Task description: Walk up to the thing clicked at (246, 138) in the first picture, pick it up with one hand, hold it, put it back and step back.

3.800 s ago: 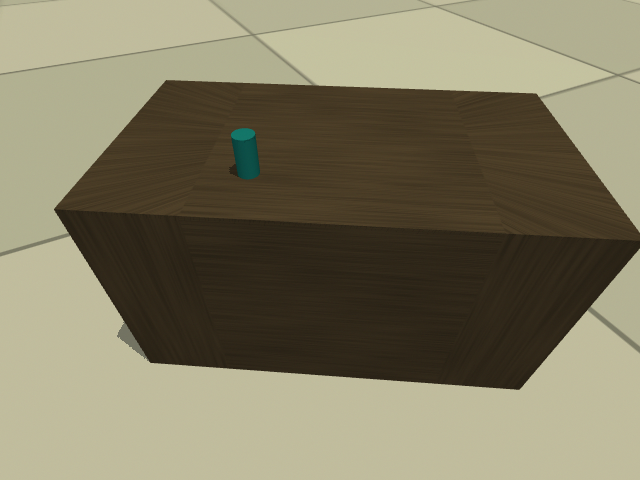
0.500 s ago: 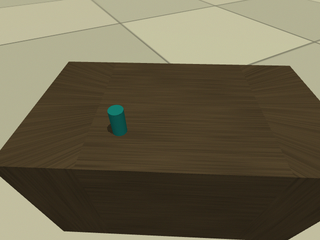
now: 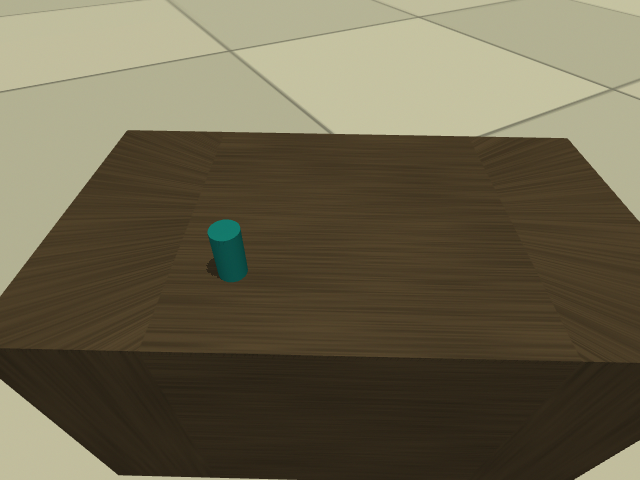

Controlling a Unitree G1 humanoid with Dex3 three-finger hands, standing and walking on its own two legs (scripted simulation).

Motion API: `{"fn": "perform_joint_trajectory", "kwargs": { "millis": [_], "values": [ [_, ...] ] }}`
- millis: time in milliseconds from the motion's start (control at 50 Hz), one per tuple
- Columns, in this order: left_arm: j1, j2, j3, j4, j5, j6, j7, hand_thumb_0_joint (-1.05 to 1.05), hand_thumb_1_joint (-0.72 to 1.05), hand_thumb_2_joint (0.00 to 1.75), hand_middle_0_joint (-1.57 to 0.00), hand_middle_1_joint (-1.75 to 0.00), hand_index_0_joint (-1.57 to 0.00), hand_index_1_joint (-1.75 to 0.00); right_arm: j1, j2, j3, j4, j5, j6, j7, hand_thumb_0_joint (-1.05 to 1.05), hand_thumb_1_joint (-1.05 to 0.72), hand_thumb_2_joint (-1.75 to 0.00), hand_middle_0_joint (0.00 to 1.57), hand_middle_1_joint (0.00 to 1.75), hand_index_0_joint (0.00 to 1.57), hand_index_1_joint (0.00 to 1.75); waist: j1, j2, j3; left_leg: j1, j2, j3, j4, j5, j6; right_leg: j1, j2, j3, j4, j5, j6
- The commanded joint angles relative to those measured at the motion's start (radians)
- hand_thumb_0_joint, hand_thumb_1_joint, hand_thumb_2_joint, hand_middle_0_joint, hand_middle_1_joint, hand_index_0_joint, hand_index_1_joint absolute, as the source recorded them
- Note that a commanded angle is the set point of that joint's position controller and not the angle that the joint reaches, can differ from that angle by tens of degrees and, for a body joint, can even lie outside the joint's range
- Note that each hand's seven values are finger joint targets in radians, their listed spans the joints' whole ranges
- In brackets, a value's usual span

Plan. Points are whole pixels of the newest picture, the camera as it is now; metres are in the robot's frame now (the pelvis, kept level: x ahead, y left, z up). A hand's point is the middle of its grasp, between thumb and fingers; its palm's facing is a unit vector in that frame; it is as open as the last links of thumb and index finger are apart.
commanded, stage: walk up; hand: left
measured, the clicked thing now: (228, 251) +0.53 +0.18 -0.03
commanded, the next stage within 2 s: stand in 0.06 s
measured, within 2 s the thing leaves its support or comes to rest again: neither
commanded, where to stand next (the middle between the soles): +0.05 -0.01 m, yaw -1 degrees
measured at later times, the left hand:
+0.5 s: hand out of the picture +0.07 +0.26 -0.15, palm faces -0.03 -0.94 -0.35, open 7.4 cm
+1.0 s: hand out of the picture +0.07 +0.25 -0.15, palm faces -0.04 -0.94 -0.35, open 7.4 cm
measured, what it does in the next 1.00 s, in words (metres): stands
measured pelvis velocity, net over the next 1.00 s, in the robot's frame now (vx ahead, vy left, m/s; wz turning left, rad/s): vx -0.01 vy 0.00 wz -0.01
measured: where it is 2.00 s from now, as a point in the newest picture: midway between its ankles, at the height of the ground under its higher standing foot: outside the picture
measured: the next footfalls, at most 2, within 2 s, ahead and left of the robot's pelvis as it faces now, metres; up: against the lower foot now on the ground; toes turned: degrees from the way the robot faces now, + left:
none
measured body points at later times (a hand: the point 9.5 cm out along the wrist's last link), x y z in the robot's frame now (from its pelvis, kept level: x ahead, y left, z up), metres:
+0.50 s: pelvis -0.01 +0.00 +0.00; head +0.00 +0.00 +0.45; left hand +0.07 +0.30 -0.13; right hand +0.06 -0.30 -0.13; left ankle -0.02 +0.15 -0.74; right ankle +0.02 -0.13 -0.74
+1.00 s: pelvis -0.01 +0.00 +0.00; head +0.00 -0.01 +0.45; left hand +0.07 +0.30 -0.13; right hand +0.05 -0.31 -0.13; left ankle -0.02 +0.15 -0.74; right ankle +0.02 -0.13 -0.74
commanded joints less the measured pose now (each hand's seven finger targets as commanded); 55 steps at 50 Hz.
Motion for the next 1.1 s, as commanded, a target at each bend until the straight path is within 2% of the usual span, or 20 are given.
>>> {"fn": "perform_joint_trajectory", "kwargs": {
  "millis": [0, 20, 40, 160, 200, 260, 320, 360, 400, 460, 580, 680, 740, 820, 920, 980, 1020, 1080],
  "values": [
    [-0.057, 0.207, 0.042, -0.054, 0.000, -0.021, 0.016, 0.00, 0.90, 0.90, -0.20, -0.30, -0.20, -0.30, -0.045, -0.219, -0.047, -0.061, 0.001, -0.018, -0.011, 0.00, -0.90, -0.90, 0.20, 0.30, 0.20, 0.30, 0.003, -0.005, -0.053, -0.037, 0.071, -0.040, -0.070, 0.161, 0.062, 0.048, -0.086, 0.071, -0.058, 0.146, -0.047],
    [-0.060, 0.208, 0.041, -0.057, 0.001, -0.022, 0.017, 0.00, 0.90, 0.90, -0.20, -0.30, -0.20, -0.30, -0.047, -0.220, -0.048, -0.060, 0.000, -0.017, -0.011, 0.00, -0.90, -0.90, 0.20, 0.30, 0.20, 0.30, 0.001, -0.007, -0.052, -0.034, 0.072, -0.036, -0.072, 0.154, 0.064, 0.043, -0.087, 0.073, -0.061, 0.141, -0.047],
    [-0.058, 0.214, 0.031, -0.055, -0.002, -0.032, 0.020, 0.00, 0.90, 0.90, -0.20, -0.30, -0.20, -0.30, -0.071, -0.217, -0.044, -0.060, 0.002, -0.009, -0.008, 0.00, -0.90, -0.90, 0.20, 0.30, 0.20, 0.30, 0.009, 0.025, -0.011, -0.047, 0.078, -0.053, -0.074, 0.188, 0.052, 0.036, -0.093, 0.083, -0.068, 0.178, -0.041],
    [-0.050, 0.216, 0.025, -0.047, -0.004, -0.047, 0.027, 0.00, 0.90, 0.90, -0.20, -0.30, -0.20, -0.30, -0.062, -0.216, -0.044, -0.060, 0.007, 0.000, 0.001, 0.00, -0.90, -0.90, 0.20, 0.30, 0.20, 0.30, -0.002, 0.003, -0.090, 0.003, 0.084, -0.047, -0.070, 0.239, 0.051, 0.091, -0.101, 0.075, -0.060, 0.266, -0.040],
    [-0.048, 0.220, 0.023, -0.045, -0.004, -0.047, 0.028, 0.00, 0.90, 0.90, -0.20, -0.30, -0.20, -0.30, -0.067, -0.213, -0.042, -0.058, 0.006, 0.002, 0.002, 0.00, -0.90, -0.90, 0.20, 0.30, 0.20, 0.30, -0.002, 0.002, -0.084, 0.003, 0.083, -0.046, -0.079, 0.225, 0.049, 0.086, -0.100, 0.075, -0.067, 0.249, -0.038],
    [-0.056, 0.222, 0.020, -0.043, -0.003, -0.044, 0.029, 0.00, 0.90, 0.90, -0.20, -0.30, -0.20, -0.30, -0.078, -0.208, -0.040, -0.053, 0.006, 0.007, 0.005, 0.00, -0.90, -0.90, 0.20, 0.30, 0.20, 0.30, 0.001, -0.009, -0.051, -0.004, 0.077, -0.048, -0.093, 0.138, 0.047, 0.049, -0.093, 0.077, -0.091, 0.137, -0.035],
    [-0.052, 0.232, 0.019, -0.044, -0.003, -0.044, 0.027, 0.00, 0.90, 0.90, -0.20, -0.30, -0.20, -0.30, -0.069, -0.208, -0.040, -0.047, 0.005, 0.009, 0.008, 0.00, -0.90, -0.90, 0.20, 0.30, 0.20, 0.30, 0.000, -0.004, -0.042, -0.010, 0.077, -0.051, -0.105, 0.103, 0.048, 0.034, -0.093, 0.083, -0.102, 0.087, -0.036],
    [-0.058, 0.227, 0.017, -0.047, -0.002, -0.044, 0.027, 0.00, 0.90, 0.90, -0.20, -0.30, -0.20, -0.30, -0.071, -0.216, -0.043, -0.046, 0.003, 0.008, 0.008, 0.00, -0.90, -0.90, 0.20, 0.30, 0.20, 0.30, 0.000, 0.005, -0.057, -0.016, 0.081, -0.050, -0.103, 0.113, 0.050, 0.052, -0.097, 0.083, -0.092, 0.113, -0.039],
    [-0.051, 0.224, 0.013, -0.043, -0.001, -0.043, 0.027, 0.00, 0.90, 0.90, -0.20, -0.30, -0.20, -0.30, -0.078, -0.214, -0.042, -0.043, 0.003, 0.010, 0.010, 0.00, -0.90, -0.90, 0.20, 0.30, 0.20, 0.30, 0.002, 0.008, -0.038, -0.026, 0.078, -0.052, -0.107, 0.090, 0.049, 0.034, -0.092, 0.083, -0.104, 0.066, -0.036],
    [-0.045, 0.234, 0.014, -0.042, -0.001, -0.045, 0.027, 0.00, 0.90, 0.90, -0.20, -0.30, -0.20, -0.30, -0.065, -0.212, -0.043, -0.037, 0.002, 0.010, 0.012, 0.00, -0.90, -0.90, 0.20, 0.30, 0.20, 0.30, 0.002, -0.008, -0.037, -0.025, 0.074, -0.053, -0.107, 0.074, 0.051, 0.027, -0.095, 0.090, -0.109, 0.047, -0.036],
    [-0.031, 0.231, 0.013, -0.046, -0.002, -0.044, 0.026, 0.00, 0.90, 0.90, -0.20, -0.30, -0.20, -0.30, -0.066, -0.215, -0.042, -0.036, 0.002, 0.003, 0.010, 0.00, -0.90, -0.90, 0.20, 0.30, 0.20, 0.30, 0.006, 0.018, -0.066, -0.012, 0.085, -0.056, -0.111, 0.141, 0.049, 0.056, -0.096, 0.079, -0.077, 0.149, -0.039],
    [-0.032, 0.235, 0.010, -0.049, -0.002, -0.043, 0.027, 0.00, 0.90, 0.90, -0.20, -0.30, -0.20, -0.30, -0.058, -0.213, -0.043, -0.032, 0.002, 0.006, 0.010, 0.00, -0.90, -0.90, 0.20, 0.30, 0.20, 0.30, 0.004, 0.004, -0.052, -0.012, 0.081, -0.050, -0.109, 0.119, 0.050, 0.040, -0.098, 0.086, -0.089, 0.107, -0.043],
    [-0.033, 0.234, 0.009, -0.048, -0.002, -0.040, 0.027, 0.00, 0.90, 0.90, -0.20, -0.30, -0.20, -0.30, -0.052, -0.219, -0.042, -0.029, 0.002, 0.010, 0.010, 0.00, -0.90, -0.90, 0.20, 0.30, 0.20, 0.30, 0.004, 0.010, -0.028, -0.040, 0.076, -0.050, -0.116, 0.068, 0.050, 0.031, -0.093, 0.089, -0.101, 0.052, -0.040],
    [-0.029, 0.241, 0.010, -0.051, 0.000, -0.043, 0.029, 0.00, 0.90, 0.90, -0.20, -0.30, -0.20, -0.30, -0.046, -0.214, -0.044, -0.033, 0.004, 0.011, 0.012, 0.00, -0.90, -0.90, 0.20, 0.30, 0.20, 0.30, -0.001, -0.009, -0.030, -0.025, 0.077, -0.050, -0.109, 0.068, 0.054, 0.015, -0.094, 0.092, -0.103, 0.049, -0.041],
    [-0.021, 0.238, 0.008, -0.054, -0.002, -0.046, 0.028, 0.00, 0.90, 0.90, -0.20, -0.30, -0.20, -0.30, -0.043, -0.212, -0.043, -0.036, 0.003, 0.008, 0.012, 0.00, -0.90, -0.90, 0.20, 0.30, 0.20, 0.30, 0.000, 0.000, -0.047, -0.014, 0.081, -0.049, -0.105, 0.102, 0.053, 0.028, -0.098, 0.093, -0.093, 0.113, -0.042],
    [-0.016, 0.237, 0.008, -0.054, -0.001, -0.047, 0.029, 0.00, 0.90, 0.90, -0.20, -0.30, -0.20, -0.30, -0.042, -0.210, -0.042, -0.035, 0.004, 0.009, 0.013, 0.00, -0.90, -0.90, 0.20, 0.30, 0.20, 0.30, 0.003, -0.008, -0.037, -0.018, 0.079, -0.049, -0.108, 0.098, 0.053, 0.025, -0.094, 0.089, -0.096, 0.102, -0.039],
    [-0.018, 0.239, 0.010, -0.057, -0.001, -0.048, 0.030, 0.00, 0.90, 0.90, -0.20, -0.30, -0.20, -0.30, -0.047, -0.217, -0.045, -0.040, 0.003, 0.009, 0.011, 0.00, -0.90, -0.90, 0.20, 0.30, 0.20, 0.30, 0.000, -0.004, -0.051, -0.006, 0.080, -0.048, -0.102, 0.120, 0.053, 0.026, -0.094, 0.089, -0.093, 0.131, -0.040],
    [-0.024, 0.235, 0.008, -0.057, -0.001, -0.045, 0.029, 0.00, 0.90, 0.90, -0.20, -0.30, -0.20, -0.30, -0.040, -0.216, -0.044, -0.038, 0.003, 0.010, 0.011, 0.00, -0.90, -0.90, 0.20, 0.30, 0.20, 0.30, 0.000, 0.000, -0.039, -0.022, 0.079, -0.045, -0.104, 0.091, 0.053, 0.031, -0.096, 0.093, -0.098, 0.090, -0.043]
  ]
}}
